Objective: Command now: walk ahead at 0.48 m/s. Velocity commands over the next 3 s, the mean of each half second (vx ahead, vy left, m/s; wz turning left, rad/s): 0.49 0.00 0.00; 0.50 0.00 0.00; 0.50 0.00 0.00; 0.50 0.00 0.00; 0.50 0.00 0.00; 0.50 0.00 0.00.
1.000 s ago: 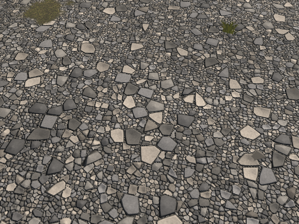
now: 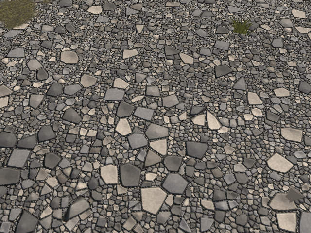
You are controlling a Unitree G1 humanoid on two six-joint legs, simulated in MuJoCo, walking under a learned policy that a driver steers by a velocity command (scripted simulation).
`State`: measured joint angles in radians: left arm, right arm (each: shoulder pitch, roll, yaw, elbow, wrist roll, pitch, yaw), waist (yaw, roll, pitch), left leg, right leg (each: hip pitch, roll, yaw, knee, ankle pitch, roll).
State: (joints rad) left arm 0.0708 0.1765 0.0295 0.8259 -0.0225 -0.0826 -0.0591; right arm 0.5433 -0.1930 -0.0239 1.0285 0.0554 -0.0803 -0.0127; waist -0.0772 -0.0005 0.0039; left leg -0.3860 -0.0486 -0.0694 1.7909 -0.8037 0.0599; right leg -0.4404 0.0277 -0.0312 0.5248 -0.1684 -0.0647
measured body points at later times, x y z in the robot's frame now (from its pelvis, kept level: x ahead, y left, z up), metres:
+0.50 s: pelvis +0.25 +0.09 +0.01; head +0.27 +0.11 +0.46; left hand +0.31 +0.36 -0.13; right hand +0.35 -0.17 -0.09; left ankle +0.29 +0.17 -0.73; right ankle +0.20 -0.07 -0.64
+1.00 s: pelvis +0.52 +0.05 +0.00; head +0.56 +0.05 +0.45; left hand +0.73 +0.28 -0.10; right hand +0.46 -0.20 -0.15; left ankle +0.32 +0.17 -0.66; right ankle +0.62 -0.04 -0.73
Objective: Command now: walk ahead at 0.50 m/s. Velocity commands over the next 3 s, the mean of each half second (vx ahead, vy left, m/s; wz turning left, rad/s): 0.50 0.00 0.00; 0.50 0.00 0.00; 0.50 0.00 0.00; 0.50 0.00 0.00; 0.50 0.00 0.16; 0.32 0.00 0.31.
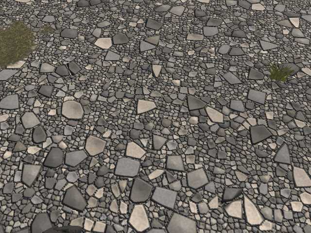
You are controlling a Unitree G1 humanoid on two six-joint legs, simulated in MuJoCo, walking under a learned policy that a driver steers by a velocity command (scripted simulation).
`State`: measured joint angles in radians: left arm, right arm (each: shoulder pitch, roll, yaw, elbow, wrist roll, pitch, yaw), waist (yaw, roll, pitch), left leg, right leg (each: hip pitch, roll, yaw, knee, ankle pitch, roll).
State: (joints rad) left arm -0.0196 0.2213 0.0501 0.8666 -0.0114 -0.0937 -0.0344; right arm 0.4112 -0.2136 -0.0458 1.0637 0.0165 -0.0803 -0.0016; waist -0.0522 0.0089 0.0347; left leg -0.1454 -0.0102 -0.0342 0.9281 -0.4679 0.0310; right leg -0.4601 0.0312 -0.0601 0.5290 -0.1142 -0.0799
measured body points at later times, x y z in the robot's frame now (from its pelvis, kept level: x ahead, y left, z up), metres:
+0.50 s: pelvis +0.28 +0.05 +0.00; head +0.31 +0.06 +0.45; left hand +0.24 +0.31 -0.15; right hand +0.49 -0.19 -0.10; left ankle +0.39 +0.15 -0.73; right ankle +0.11 -0.09 -0.70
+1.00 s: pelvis +0.55 +0.03 +0.01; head +0.58 +0.03 +0.45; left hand +0.77 +0.26 -0.09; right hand +0.49 -0.24 -0.14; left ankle +0.39 +0.15 -0.72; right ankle +0.70 -0.09 -0.71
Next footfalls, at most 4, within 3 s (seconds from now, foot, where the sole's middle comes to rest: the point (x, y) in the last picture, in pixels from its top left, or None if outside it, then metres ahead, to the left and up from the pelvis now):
0.46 left None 0.43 0.15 -0.76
1.02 right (173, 168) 0.74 -0.09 -0.76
1.58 left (123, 117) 1.05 0.14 -0.76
2.14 right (166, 75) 1.36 -0.10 -0.76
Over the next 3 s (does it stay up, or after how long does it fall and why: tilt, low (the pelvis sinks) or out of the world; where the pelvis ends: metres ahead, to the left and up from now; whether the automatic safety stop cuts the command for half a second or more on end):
stays up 1.61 0.07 0.02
